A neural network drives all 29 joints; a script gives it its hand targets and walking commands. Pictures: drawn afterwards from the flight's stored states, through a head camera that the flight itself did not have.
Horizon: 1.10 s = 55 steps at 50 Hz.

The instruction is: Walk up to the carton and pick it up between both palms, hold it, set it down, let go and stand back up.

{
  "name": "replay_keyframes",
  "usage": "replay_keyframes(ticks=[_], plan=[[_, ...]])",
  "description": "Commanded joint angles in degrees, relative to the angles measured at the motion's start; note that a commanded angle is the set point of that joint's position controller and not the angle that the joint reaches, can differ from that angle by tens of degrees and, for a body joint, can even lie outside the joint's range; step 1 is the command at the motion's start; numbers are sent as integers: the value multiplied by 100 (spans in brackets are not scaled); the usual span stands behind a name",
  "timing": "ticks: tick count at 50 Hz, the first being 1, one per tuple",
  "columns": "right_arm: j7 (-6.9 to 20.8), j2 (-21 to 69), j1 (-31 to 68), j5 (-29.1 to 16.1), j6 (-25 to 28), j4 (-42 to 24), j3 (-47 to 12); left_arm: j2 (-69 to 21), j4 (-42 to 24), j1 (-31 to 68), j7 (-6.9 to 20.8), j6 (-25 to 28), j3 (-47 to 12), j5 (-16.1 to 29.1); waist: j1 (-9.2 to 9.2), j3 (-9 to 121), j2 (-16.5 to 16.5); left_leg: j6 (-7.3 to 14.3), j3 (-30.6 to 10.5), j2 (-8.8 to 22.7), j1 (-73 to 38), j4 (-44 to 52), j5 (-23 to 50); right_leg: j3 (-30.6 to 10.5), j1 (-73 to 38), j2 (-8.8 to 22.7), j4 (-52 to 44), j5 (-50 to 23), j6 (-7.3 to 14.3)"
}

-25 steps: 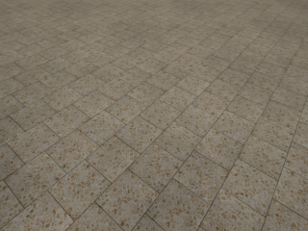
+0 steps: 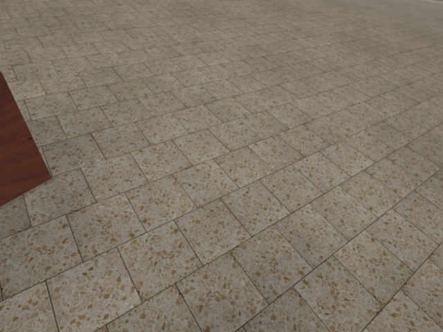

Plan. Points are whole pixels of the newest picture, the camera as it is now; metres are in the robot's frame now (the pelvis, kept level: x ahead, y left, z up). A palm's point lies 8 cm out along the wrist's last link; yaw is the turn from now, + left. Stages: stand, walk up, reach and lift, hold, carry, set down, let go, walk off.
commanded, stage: walk up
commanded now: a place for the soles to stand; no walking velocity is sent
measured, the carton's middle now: out of the picture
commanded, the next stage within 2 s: none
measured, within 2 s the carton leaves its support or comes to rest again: neither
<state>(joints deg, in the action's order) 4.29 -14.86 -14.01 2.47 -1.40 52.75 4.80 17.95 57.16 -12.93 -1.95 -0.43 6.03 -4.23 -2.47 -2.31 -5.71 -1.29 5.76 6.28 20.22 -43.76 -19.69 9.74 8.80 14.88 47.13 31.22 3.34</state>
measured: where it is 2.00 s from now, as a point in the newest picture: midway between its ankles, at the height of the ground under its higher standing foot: (49, 301)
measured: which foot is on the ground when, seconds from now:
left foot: down 0.00-0.34, up 0.36-0.80, down 0.82-1.00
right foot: up 0.00-0.32, down 0.34-0.88, up 0.90-1.00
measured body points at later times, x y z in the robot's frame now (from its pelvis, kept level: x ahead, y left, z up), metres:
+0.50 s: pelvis +0.15 +0.06 +0.03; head +0.15 +0.04 +0.48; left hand +0.07 +0.34 -0.08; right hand +0.32 -0.16 -0.11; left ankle +0.10 +0.19 -0.62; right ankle +0.19 -0.02 -0.71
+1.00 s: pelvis +0.29 +0.27 +0.03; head +0.29 +0.29 +0.47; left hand +0.15 +0.49 -0.11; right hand +0.54 +0.12 -0.08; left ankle +0.27 +0.33 -0.71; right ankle +0.31 +0.08 -0.59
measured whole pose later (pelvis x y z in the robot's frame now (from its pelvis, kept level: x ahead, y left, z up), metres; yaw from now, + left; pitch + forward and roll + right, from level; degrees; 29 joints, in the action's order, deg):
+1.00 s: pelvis +0.29 +0.27 +0.03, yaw +43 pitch -2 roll -3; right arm 1.9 -15.9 -12.9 1.0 0.0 46.2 4.0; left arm 13.7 42.1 -24.7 -0.1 1.2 2.3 -0.9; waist -4.1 -3.6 1.4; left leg 5.2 -0.1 -1.4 15.8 -33.5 -15.5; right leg 5.5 19.2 6.4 73.0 28.2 2.6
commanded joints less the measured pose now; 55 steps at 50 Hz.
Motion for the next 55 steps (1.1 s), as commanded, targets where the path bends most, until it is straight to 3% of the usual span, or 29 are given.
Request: replay_keyframes(ticks=[1, 3, 5, 8, 10, 12, 14, 15, 16, 17, 18, 19, 20, 22, 24, 26, 30, 35, 37, 39, 40, 41, 42, 43, 44, 46, 47, 50, 55], plan=[[-248, -1784, -530, -99, 56, -228, 314, 296, -1004, 217, 93, 160, -127, 378, -290, -717, 2282, 2042, -3337, 1010, -1212, 3332, -396, -854, 3212, -970, 2276, 682, -117], [-280, -1425, -216, 85, 65, -455, 189, 492, -794, -267, 114, 322, -84, 402, -15, -141, 1707, 1682, -2197, 522, -1320, 2528, 926, -899, 2558, -862, 1398, -81, -139], [-203, -1181, -245, 108, 94, -534, 149, 497, -874, -280, 127, 416, -76, 432, -7, 301, 1297, 1527, -1862, 230, -1113, 2341, 1504, -737, 1958, -1055, 839, -582, -185], [-112, -1005, -363, 46, 102, -599, 136, 273, -1171, -32, 121, 351, -103, 423, -135, 484, 686, 1385, -2095, 199, -699, 2623, 786, -579, 1609, -1277, 398, -1239, -265], [-85, -1084, -123, 13, 71, -746, 160, 111, -1357, -35, 107, 316, -97, 403, -83, 219, 708, 1370, -2254, 215, 0, 2773, -124, -591, 1151, -1272, -232, -1638, -270], [-73, -1063, 158, -7, 31, -885, 136, 68, -1426, -328, 51, 344, -46, 354, 153, -27, 843, 1237, -2312, 42, 761, 2510, -583, -677, 285, -1271, -1046, -2178, -227], [-79, -833, 213, -44, 29, -973, 24, 244, -1346, -1097, -52, 367, 47, 231, 525, 10, 497, 918, -2362, -316, 1462, 1808, -1155, -666, -962, -1300, -1791, -2668, -205], [-86, -600, -55, -68, 43, -977, -55, 379, -1344, -1349, -115, 363, 97, 130, 594, 61, 64, 667, -2189, -584, 1835, 1163, -1365, -984, -1489, -1076, -2052, -2329, -177], [-96, -237, -438, -40, 51, -1064, -170, 737, -1386, -1612, -188, 373, 160, -45, 668, 231, -877, 262, -1619, -1110, 2273, -531, -1394, -2783, -1813, 268, -2878, -629, 124], [-162, -416, -830, 168, -1, -956, -92, 945, -1487, -1413, -291, 352, 150, -136, 318, 46, -454, -13, -1259, -1086, 2244, -1916, -1173, -4371, -1143, 1493, -3609, 753, 420], [-170, -794, -1088, 304, -93, -841, 25, 990, -1508, -1087, -373, 339, 185, -75, 115, -312, 158, -115, -1271, -806, 2205, -2377, -959, -4580, -655, 1766, -3795, 1185, 695], [-136, -937, -912, 390, -144, -847, 76, 1025, -1528, -871, -392, 367, 181, 8, 148, -589, 37, -105, -1214, -516, 2442, -2547, -799, -4466, -488, 1780, -3840, 1123, 921], [-95, -1075, -588, 427, -145, -869, 139, 796, -1510, -898, -369, 436, 80, 28, 208, -799, 246, -143, -1331, -331, 2429, -2629, -440, -3987, -296, 1513, -3851, 701, 834], [17, -948, -500, 324, -122, -796, 104, 360, -1463, -857, -323, 521, -108, 36, 129, -837, 607, -192, -1491, -255, 2062, -2367, 352, -2082, -14, 696, -3518, -766, 290], [129, -532, -477, 172, -120, -941, -69, 310, -1327, -851, -242, 524, -125, 64, 93, -570, 295, -160, -1213, -414, 1766, -2403, 1157, -706, -208, 40, -3291, -1964, 21], [204, -299, -243, 91, -135, -1094, -157, 339, -1320, -889, -180, 526, -108, 87, 92, -419, -42, -145, -917, -390, 1661, -2260, 1486, -62, -182, -72, -3248, -2420, 139], [257, -255, 556, -20, -143, -1289, -248, 427, -1429, -1238, -108, 593, -94, 69, 310, -591, -475, -115, -613, -59, 1709, -1007, 1545, 454, -337, 125, -3237, -3159, 442], [290, -337, 1067, 70, 12, -1307, -207, 680, -1444, -1747, -127, 499, -16, 46, 567, -442, -266, 227, -120, -92, 1083, 540, 1239, 718, -1097, 461, -3087, -3515, 665], [273, -367, 975, 98, 61, -1238, -120, 779, -1460, -1793, -172, 414, 13, 40, 503, -340, -172, 374, 8, -194, 710, 820, 914, 732, -1204, 624, -2833, -3603, 745], [184, -546, 219, 137, 150, -1031, 69, 885, -1556, -1595, -171, 350, 3, 53, 28, 14, 103, 574, 139, -499, -409, 1179, 535, 959, -824, 596, -1618, -4099, 755], [88, -822, -646, 174, 211, -763, 223, 750, -1583, -1636, -136, 329, -68, 78, -398, 519, 811, 740, -23, -738, -1552, 1423, 487, 1047, -343, 356, -256, -4021, 633], [-11, -1282, -1389, 193, 250, -601, 359, 521, -1669, -1982, -52, 311, -145, 101, -662, 1089, 1590, 1079, -897, -410, -3043, 1154, 554, 829, 803, 26, 1079, -2815, 384], [-112, -1795, -1532, 98, 267, -619, 481, 226, -1909, -2187, 43, 310, -217, 202, -659, 1398, 2535, 1729, -2982, 703, -3984, 1365, 1035, 508, 2261, -787, 2229, 11, 52], [-205, -1918, -1409, -181, 206, -668, 517, 328, -2148, -1829, 75, 282, -167, 391, -847, 1546, 2445, 2359, -4366, 1231, -3980, 2102, 822, -72, 2824, -1260, 2859, 598, -79], [-290, -1648, -1159, -258, 169, -662, 432, 495, -2211, -1375, 94, 271, -122, 384, -816, 1274, 2046, 2349, -4110, 1204, -3622, 2405, 868, -531, 2889, -1040, 3197, 318, -44], [-384, -1061, -758, -190, 154, -789, 206, 273, -2224, -1125, 178, 368, -144, 364, -600, 522, 1203, 1869, -2580, 872, -2708, 1985, 3659, -742, 2797, -779, 3060, -212, -37], [-380, -905, -614, -173, 177, -809, 146, 103, -2284, -1117, 223, 425, -163, 367, -430, 94, 1028, 1561, -2123, 705, -1880, 1981, 4305, -841, 2537, -677, 2676, -533, -76], [-219, -698, -331, -180, 228, -861, 95, 28, -2400, -1242, 246, 434, -146, 313, 117, -487, 727, 936, -1631, 160, -562, 2336, 3097, -812, 1854, -641, 1839, -1199, -146], [-137, -818, 4, -124, 347, -1211, 73, 40, -2375, -1191, 208, 260, -142, 312, 204, -674, 1447, 945, -1529, -251, 476, 3172, 1429, -421, 1492, -824, 492, -2101, -479]])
